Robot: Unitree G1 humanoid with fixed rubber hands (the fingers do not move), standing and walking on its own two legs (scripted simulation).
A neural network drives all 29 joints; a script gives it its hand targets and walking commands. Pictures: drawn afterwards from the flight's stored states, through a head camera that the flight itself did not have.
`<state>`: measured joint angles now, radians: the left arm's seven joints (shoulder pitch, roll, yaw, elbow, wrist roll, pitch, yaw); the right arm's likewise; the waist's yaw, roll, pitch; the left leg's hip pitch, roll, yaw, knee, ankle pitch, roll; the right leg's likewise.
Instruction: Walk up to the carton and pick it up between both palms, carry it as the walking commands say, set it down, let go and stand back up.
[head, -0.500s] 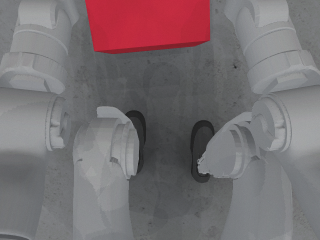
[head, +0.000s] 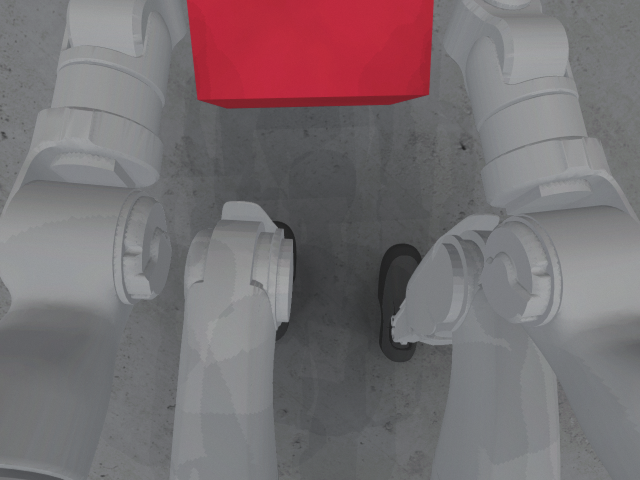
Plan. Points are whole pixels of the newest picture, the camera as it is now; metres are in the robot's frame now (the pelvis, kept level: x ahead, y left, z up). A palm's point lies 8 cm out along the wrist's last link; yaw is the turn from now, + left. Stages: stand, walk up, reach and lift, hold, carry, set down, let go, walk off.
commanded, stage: reach and lift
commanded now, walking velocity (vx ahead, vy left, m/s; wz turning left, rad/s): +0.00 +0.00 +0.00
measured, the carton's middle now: out of the picture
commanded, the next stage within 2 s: none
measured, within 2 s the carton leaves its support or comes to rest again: neither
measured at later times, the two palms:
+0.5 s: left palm out of the picture +0.53 +0.21 -0.04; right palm out of the picture +0.54 -0.08 -0.04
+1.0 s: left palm out of the picture +0.51 +0.21 +0.03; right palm out of the picture +0.53 -0.08 +0.03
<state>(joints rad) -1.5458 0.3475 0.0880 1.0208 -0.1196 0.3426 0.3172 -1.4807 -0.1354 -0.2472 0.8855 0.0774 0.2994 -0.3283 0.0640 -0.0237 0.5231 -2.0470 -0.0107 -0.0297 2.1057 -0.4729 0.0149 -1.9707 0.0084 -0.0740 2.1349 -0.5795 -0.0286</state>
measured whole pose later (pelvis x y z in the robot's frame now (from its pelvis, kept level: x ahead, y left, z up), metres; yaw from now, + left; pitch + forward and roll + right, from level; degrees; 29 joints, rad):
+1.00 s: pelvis -0.02 +0.00 +0.09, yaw +2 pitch +15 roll -3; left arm -1.39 0.21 0.21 0.81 0.00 0.47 0.36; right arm -1.33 -0.09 -0.30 0.71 -0.03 0.44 -0.34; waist 0.06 0.01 0.52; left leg -1.68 -0.04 -0.05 1.84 -0.43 0.00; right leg -1.60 0.01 -0.07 1.87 -0.54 -0.03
